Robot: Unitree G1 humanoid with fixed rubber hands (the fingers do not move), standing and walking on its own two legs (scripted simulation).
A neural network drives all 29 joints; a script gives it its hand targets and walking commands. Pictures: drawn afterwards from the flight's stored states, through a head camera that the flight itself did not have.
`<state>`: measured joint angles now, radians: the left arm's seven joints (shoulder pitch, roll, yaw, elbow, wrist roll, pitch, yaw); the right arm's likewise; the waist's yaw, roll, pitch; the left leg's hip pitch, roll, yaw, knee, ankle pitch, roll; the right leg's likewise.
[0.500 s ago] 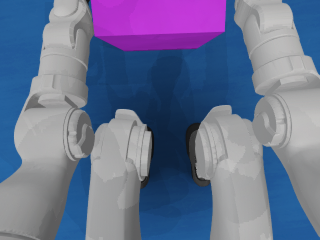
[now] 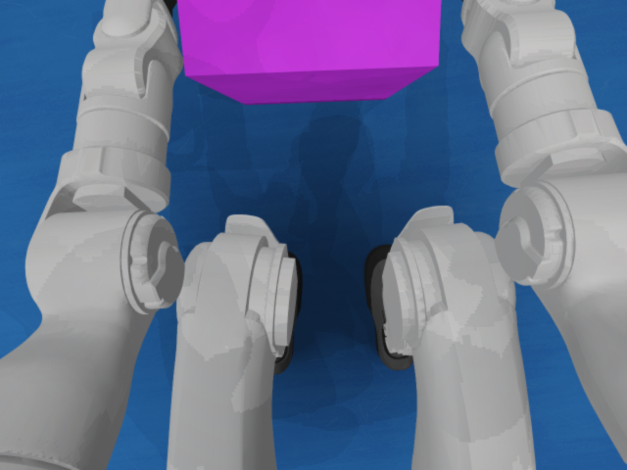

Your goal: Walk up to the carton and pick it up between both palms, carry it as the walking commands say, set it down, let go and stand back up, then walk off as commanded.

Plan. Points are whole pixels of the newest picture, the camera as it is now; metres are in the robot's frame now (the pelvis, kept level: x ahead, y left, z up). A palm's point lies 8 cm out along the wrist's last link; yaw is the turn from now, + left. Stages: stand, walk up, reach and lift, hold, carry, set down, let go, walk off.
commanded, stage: set down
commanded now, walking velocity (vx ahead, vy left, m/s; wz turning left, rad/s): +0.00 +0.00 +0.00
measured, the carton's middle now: out of the picture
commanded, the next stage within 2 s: let go in 1.98 s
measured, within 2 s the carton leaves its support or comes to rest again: neither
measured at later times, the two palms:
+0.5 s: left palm out of the picture +0.55 +0.18 -0.15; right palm out of the picture +0.55 -0.18 -0.15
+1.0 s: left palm out of the picture +0.55 +0.19 -0.05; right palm out of the picture +0.56 -0.19 -0.06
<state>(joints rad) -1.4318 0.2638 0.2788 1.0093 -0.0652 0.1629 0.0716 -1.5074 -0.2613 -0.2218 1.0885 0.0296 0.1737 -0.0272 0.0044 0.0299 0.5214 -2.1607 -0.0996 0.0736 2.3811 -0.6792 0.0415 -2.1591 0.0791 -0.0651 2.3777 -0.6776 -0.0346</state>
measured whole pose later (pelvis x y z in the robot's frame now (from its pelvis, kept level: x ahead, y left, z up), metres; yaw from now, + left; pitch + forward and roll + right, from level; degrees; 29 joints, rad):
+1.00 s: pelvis -0.01 +0.00 +0.07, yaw -1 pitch +28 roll +0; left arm -1.40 0.38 0.15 0.75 -0.22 0.28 0.15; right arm -1.45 -0.42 -0.12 0.83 0.19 0.27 -0.13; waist 0.02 0.02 0.52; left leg -2.01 -0.10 0.05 2.16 -0.64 0.04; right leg -2.01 0.10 -0.04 2.15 -0.63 -0.02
